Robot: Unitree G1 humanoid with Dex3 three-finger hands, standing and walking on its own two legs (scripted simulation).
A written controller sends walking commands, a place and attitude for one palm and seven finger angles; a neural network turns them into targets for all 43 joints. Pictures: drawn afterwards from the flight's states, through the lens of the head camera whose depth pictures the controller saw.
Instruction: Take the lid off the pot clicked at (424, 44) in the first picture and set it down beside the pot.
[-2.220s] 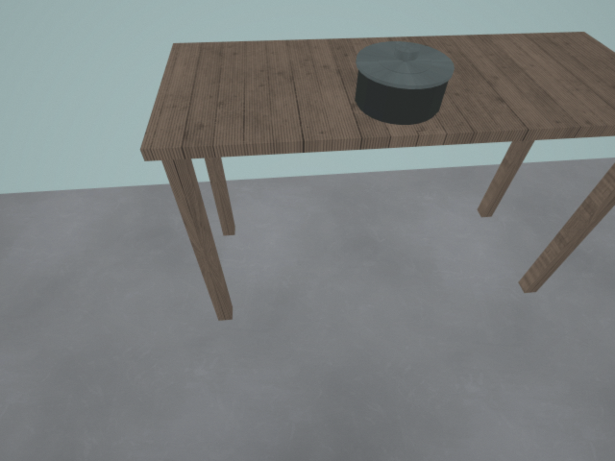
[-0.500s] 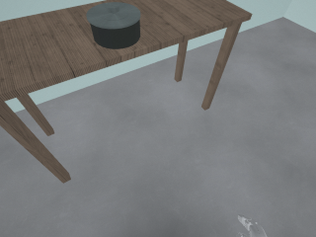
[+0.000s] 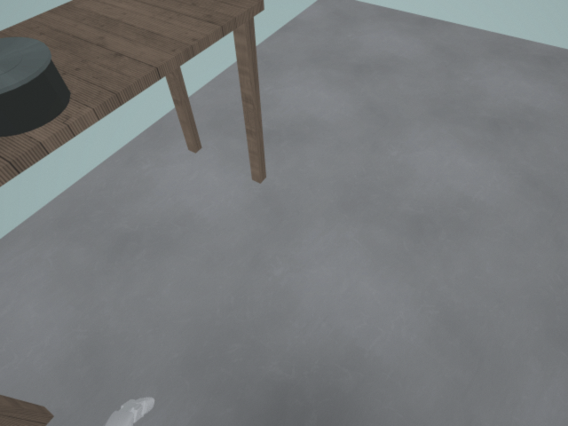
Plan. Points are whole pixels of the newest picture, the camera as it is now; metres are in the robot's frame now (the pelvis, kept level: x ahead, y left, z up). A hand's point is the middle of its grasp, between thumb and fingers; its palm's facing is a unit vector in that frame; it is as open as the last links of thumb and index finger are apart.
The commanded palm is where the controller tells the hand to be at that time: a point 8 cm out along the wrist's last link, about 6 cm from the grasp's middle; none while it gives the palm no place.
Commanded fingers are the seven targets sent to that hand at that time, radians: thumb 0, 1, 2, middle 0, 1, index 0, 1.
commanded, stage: walk to a spot facing it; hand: left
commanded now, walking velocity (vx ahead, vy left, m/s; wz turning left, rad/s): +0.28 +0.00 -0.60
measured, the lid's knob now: out of the picture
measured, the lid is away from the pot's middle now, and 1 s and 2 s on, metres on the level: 0.00 0.00 0.00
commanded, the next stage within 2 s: turn to face it in 1.26 s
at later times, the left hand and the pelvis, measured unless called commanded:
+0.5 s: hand out of the picture +0.13 +0.21 -0.16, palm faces -0.12 -0.97 -0.20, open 7.4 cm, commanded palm none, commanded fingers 0.00 0.90 0.90 -0.20 -0.30 -0.20 -0.30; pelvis +0.14 +0.02 +0.01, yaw -15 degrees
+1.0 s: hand (252, 234) +0.50 +0.08 -0.15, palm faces -0.59 -0.79 -0.16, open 7.4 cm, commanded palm none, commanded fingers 0.00 0.90 0.90 -0.20 -0.30 -0.20 -0.30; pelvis +0.30 +0.00 +0.01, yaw -35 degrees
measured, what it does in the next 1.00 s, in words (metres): walks ahead, turning right: left foot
